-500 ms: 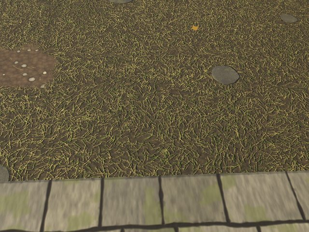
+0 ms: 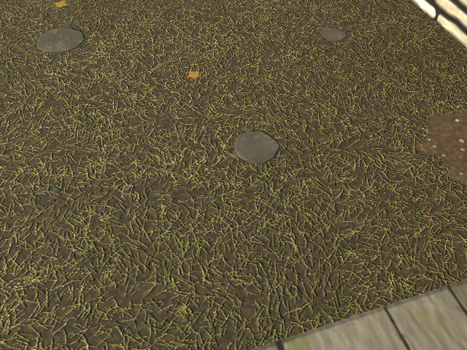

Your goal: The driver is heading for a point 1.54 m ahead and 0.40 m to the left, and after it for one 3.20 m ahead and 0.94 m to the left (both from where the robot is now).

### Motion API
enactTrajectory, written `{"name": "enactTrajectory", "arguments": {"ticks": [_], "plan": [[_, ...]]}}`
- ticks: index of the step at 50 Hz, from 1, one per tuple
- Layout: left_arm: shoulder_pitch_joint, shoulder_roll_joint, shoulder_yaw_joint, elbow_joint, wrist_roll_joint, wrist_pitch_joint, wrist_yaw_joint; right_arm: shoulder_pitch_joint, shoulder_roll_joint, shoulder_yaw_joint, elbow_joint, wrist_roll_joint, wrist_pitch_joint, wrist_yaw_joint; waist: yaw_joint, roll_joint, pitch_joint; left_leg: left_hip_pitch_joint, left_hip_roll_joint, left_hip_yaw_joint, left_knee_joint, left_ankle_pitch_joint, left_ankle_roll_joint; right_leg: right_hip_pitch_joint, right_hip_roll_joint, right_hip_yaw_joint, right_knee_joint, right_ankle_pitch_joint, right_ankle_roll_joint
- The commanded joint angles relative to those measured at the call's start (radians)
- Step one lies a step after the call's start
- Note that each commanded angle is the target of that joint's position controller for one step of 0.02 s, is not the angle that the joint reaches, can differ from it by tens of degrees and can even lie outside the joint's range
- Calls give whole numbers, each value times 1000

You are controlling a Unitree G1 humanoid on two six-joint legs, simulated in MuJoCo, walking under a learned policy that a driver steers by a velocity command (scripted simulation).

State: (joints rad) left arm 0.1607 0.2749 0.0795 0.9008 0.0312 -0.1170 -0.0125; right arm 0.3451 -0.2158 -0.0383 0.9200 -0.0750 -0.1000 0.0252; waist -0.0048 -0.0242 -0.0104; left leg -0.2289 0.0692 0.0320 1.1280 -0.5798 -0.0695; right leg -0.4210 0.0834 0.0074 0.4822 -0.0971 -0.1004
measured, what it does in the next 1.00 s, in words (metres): walks ahead, turning left: left foot, then left foot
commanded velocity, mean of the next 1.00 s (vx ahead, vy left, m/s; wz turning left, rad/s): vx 0.05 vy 0.00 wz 0.23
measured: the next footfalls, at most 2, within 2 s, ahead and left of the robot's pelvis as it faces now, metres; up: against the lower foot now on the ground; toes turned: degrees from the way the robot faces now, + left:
left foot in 0.28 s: +0.19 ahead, +0.17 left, +0.00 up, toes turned +0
left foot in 0.94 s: +0.12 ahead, +0.20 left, +0.00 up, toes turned +20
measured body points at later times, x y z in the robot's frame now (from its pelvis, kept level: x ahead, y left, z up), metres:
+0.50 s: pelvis +0.09 +0.04 +0.00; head +0.13 +0.05 +0.45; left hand +0.26 +0.33 -0.09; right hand +0.20 -0.24 -0.10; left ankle +0.15 +0.17 -0.73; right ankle +0.09 -0.07 -0.72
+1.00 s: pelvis +0.10 +0.08 +0.01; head +0.14 +0.10 +0.46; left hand +0.12 +0.41 -0.08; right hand +0.34 -0.13 -0.09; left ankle +0.09 +0.18 -0.73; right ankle +0.08 -0.07 -0.72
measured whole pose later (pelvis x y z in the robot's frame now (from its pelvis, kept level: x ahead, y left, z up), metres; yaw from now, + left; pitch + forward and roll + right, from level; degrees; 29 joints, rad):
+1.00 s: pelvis +0.10 +0.08 +0.01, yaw +19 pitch +0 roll -1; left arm 0.23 0.33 0.10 0.68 0.05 -0.06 0.05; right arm 0.13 -0.32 -0.05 0.77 -0.03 -0.07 0.07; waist 0.02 0.02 0.09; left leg -0.22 0.00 0.03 0.42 -0.19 0.05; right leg -0.10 -0.09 -0.18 0.47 -0.38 0.04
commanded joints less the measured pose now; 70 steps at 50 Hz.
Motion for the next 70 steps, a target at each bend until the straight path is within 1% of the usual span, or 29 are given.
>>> {"name": "enactTrajectory", "arguments": {"ticks": [1,2,5,9,11,14,15,16,19,23,25,28,29,30,31,33,35,37,40,45,48,49,50,51,53,55,58,67,70], "plan": [[70,115,38,-25,-32,-26,11,11,-82,-21,-115,-15,-9,-42,-16,-33,-43,-264,65,-102,11,-12,30,208,-279,294,-183,641,-282],[73,109,35,-41,-24,-19,-4,40,-46,-12,-114,-7,-9,-54,-48,-23,-46,-176,49,-85,-12,44,27,103,-266,285,-226,636,-282],[9,183,60,-108,-6,-34,-42,96,-82,-15,-85,39,17,-38,-79,-14,-74,-124,4,-23,-50,255,2,-1,-216,193,-248,572,-228],[-34,107,30,-139,-16,-48,-59,34,-83,-2,-63,25,58,11,-70,-20,-43,-49,73,-41,-278,423,-44,-78,-194,141,-206,380,-114],[-28,94,18,-133,-35,-38,-78,5,-99,0,-55,33,48,28,-51,-32,-35,-23,84,-44,-412,471,-53,-35,-225,184,-143,241,-89],[12,81,-3,-118,-51,-14,-109,-35,-158,-11,-63,70,-7,16,-30,15,-74,-4,70,-36,-601,646,11,118,-220,237,-34,171,-65],[90,68,-6,-114,-62,0,-104,-120,-201,-13,-103,89,-24,14,39,66,-111,-23,101,-79,-640,891,92,201,-154,193,-7,70,-4],[198,129,17,-123,-57,15,-73,-259,-271,-24,-161,90,-34,17,140,133,-152,-87,130,-138,-657,868,212,280,-72,106,11,-78,33],[81,200,48,-175,-17,35,24,-241,-293,-59,-168,62,-29,14,93,125,-97,-173,124,-235,-748,656,296,281,-54,28,53,-207,19],[31,102,26,-209,-17,52,59,-95,-249,-63,-135,65,-30,-8,0,169,-60,13,214,-395,-806,631,406,146,-38,-1,118,-299,38],[40,100,29,-215,-7,57,59,-131,-247,-64,-147,66,-27,-17,5,174,-46,19,206,-399,-825,596,383,169,-41,-9,97,-309,50],[125,127,42,-204,-30,44,47,-230,-224,-53,-161,52,2,-12,48,148,-48,-75,117,-331,-793,577,302,385,-73,-16,-142,-47,-27],[172,186,60,-222,-28,32,57,-229,-172,-36,-191,44,10,-12,59,19,-86,-213,18,-225,-691,435,223,515,-240,163,-175,119,-189],[181,222,67,-231,-1,11,57,-238,-127,-16,-195,18,13,-10,69,-114,3,-430,-106,-84,-518,125,99,592,-480,414,-293,374,-382],[141,190,53,-236,36,2,60,-223,-140,-13,-176,6,23,-7,46,-35,33,-463,-26,-121,-329,17,72,576,-547,381,-336,442,-355],[6,127,29,-277,16,-1,53,-157,-219,-46,-145,1,28,-30,-34,-42,16,-329,-30,-80,-153,72,57,475,-411,177,-335,386,-209],[-62,155,31,-303,9,1,58,-179,-180,-34,-163,-13,31,-12,-57,-62,15,-253,-42,-22,-116,163,43,400,-337,40,-333,419,-150],[-3,205,51,-299,14,9,71,-214,-136,-15,-181,10,46,25,-21,-52,23,-233,-23,2,-226,237,27,430,-313,-28,-336,411,-138],[110,238,74,-271,21,27,74,-251,-140,-2,-202,37,64,58,40,-62,30,-259,13,-2,-428,259,31,570,-379,-31,-308,430,-162],[69,237,77,-285,27,38,67,-242,-206,-26,-195,48,45,62,25,-74,5,-135,-20,17,-643,388,95,562,-418,-58,-246,325,-120],[94,178,48,-260,11,48,61,-210,-253,-61,-204,52,11,54,-2,-4,-67,133,-47,7,-797,751,212,410,-325,-143,-93,75,7],[157,89,19,-317,12,46,59,-135,-364,-92,-210,59,-1,27,30,204,-219,390,178,-280,-751,1203,429,238,-178,-258,138,-237,133],[89,81,5,-355,21,34,58,-34,-386,-103,-199,37,-18,16,-41,172,-223,515,301,-530,-807,1118,532,-9,-87,-99,280,-631,165],[17,98,3,-347,20,31,48,-9,-353,-111,-160,6,-48,-5,-60,121,-63,433,272,-477,-832,995,458,-138,-130,34,386,-628,153],[65,206,37,-295,24,31,63,-106,-270,-96,-189,34,-47,-7,-14,118,-56,330,215,-359,-839,1001,404,-139,-148,50,537,-564,155],[53,173,22,-298,29,39,68,-163,-254,-84,-218,56,-32,-2,36,129,-9,133,170,-310,-899,929,371,-35,-152,52,560,-470,159],[137,153,10,-251,17,61,49,-198,-270,-88,-258,37,-31,12,63,108,-12,57,125,-289,-925,841,366,27,-125,37,534,-298,176],[90,149,-31,-200,21,68,41,-122,-253,-84,-317,56,-36,24,-60,117,-1,158,149,-445,-859,489,365,-28,-149,29,267,-303,174],[109,133,-46,-180,12,51,15,-179,-221,-61,-326,71,-20,21,-43,90,-10,112,126,-416,-809,439,317,53,-146,-8,129,-231,160]]}}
